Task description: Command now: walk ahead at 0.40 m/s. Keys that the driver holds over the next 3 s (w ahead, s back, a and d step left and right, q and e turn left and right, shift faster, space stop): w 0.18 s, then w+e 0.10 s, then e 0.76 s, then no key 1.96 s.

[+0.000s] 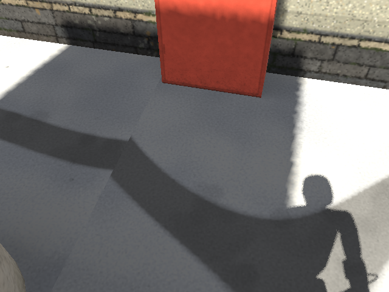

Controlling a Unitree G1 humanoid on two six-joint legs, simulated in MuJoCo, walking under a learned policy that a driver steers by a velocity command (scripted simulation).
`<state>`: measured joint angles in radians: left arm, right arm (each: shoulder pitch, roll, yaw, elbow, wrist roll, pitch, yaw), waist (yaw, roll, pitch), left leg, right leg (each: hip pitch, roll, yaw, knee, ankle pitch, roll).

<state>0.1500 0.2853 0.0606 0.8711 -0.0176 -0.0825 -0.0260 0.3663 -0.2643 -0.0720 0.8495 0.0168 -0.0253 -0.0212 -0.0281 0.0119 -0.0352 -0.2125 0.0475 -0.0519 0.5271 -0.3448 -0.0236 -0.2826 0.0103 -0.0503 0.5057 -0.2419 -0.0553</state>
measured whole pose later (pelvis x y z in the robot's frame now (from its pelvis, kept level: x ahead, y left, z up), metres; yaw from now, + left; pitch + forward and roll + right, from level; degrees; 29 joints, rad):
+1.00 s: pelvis +0.25 +0.00 +0.01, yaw -25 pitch +2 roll +3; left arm 0.20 0.29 0.08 0.68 0.00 0.02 0.02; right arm 0.06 -0.32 -0.09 0.81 -0.01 0.01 -0.04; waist 0.01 0.03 0.05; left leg -0.57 0.02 0.01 1.10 -0.41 -0.05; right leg -0.34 0.01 0.03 0.50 -0.20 -0.05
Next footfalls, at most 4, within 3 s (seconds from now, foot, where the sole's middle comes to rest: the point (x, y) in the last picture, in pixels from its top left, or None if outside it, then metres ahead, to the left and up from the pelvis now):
0.40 left None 0.36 0.14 -0.77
0.84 right None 0.27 -0.11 -0.77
1.30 left None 0.38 0.11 -0.77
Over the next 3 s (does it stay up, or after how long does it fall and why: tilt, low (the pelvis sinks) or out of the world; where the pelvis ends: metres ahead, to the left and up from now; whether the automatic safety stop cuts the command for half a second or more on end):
stays up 0.29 0.02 0.00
